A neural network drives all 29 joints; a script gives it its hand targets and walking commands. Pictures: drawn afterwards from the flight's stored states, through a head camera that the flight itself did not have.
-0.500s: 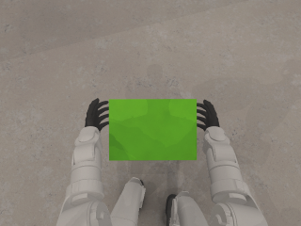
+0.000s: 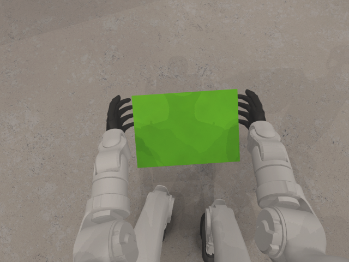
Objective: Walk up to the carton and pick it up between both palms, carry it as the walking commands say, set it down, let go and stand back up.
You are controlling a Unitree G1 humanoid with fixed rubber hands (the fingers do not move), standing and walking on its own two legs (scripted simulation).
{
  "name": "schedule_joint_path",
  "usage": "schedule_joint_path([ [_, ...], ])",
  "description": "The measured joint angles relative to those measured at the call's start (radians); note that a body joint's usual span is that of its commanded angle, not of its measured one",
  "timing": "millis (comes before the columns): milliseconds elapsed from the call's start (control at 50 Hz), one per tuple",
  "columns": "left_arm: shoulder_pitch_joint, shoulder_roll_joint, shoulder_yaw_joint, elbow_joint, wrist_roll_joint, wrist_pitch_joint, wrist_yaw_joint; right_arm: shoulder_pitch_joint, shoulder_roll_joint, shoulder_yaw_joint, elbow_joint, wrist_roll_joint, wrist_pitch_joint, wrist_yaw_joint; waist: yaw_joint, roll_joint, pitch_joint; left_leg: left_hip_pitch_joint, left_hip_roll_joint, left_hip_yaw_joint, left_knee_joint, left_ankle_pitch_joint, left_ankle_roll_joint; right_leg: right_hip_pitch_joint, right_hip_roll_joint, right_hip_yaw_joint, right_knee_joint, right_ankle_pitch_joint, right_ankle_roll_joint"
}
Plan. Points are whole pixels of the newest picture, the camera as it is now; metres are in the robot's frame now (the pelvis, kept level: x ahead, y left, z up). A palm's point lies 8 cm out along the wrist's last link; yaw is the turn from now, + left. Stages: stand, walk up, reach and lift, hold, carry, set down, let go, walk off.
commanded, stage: set down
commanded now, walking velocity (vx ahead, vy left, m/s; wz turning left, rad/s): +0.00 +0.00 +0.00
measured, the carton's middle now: (184, 125) +0.44 +0.05 -0.17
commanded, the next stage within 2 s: none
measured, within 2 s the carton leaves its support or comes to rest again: neither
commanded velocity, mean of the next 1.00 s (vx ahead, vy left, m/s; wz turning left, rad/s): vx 0.00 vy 0.00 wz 0.00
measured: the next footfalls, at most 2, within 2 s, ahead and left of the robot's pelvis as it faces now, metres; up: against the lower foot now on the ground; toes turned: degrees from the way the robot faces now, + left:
none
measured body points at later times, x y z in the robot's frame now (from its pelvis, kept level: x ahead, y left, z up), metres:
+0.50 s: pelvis -0.02 -0.02 -0.07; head +0.23 -0.01 +0.31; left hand +0.40 +0.22 -0.16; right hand +0.46 -0.10 -0.17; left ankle +0.09 +0.10 -0.58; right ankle +0.05 -0.12 -0.58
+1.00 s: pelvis -0.04 -0.01 -0.15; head +0.26 +0.02 +0.19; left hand +0.43 +0.23 -0.26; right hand +0.49 -0.10 -0.26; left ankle +0.09 +0.10 -0.58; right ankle +0.05 -0.12 -0.58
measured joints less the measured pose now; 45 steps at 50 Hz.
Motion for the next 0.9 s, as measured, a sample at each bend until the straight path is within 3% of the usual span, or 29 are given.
schedule_joint_path([
  [220,-0.022,0.052,-0.015,0.041,-0.043,-0.032,-0.013,-0.022,0.002,0.066,0.0,0.053,-0.016,-0.084,0.002,-0.001,-0.048,-0.171,-0.001,-0.013,0.139,-0.053,-0.023,-0.172,0.009,-0.022,0.149,-0.061,-0.019],
  [420,-0.061,0.094,-0.005,0.101,-0.091,-0.047,-0.041,-0.044,-0.009,0.12,0.017,0.098,-0.023,-0.143,0.026,0.012,-0.038,-0.253,0.001,-0.019,0.212,-0.058,-0.036,-0.258,0.018,-0.032,0.229,-0.068,-0.026],
  [520,-0.186,0.131,0.036,0.161,-0.064,-0.034,-0.054,-0.177,-0.021,0.072,0.09,0.055,-0.022,-0.141,0.025,0.005,0.015,-0.312,0.004,-0.014,0.263,-0.045,-0.039,-0.323,0.023,-0.032,0.289,-0.057,-0.026],
  [620,-0.277,0.147,0.053,0.169,-0.057,-0.027,-0.045,-0.269,-0.041,0.055,0.092,0.05,-0.012,-0.146,0.02,-0.007,0.054,-0.396,0.004,-0.013,0.322,-0.035,-0.041,-0.408,0.027,-0.036,0.351,-0.05,-0.023],
  [900,-0.288,0.139,0.012,0.1,-0.084,0.03,0.01,-0.3,-0.085,0.087,0.099,0.102,0.009,-0.12,0.004,-0.015,0.066,-0.547,0.0,0.0,0.452,-0.056,-0.024,-0.546,0.029,-0.034,0.473,-0.079,0.0],
])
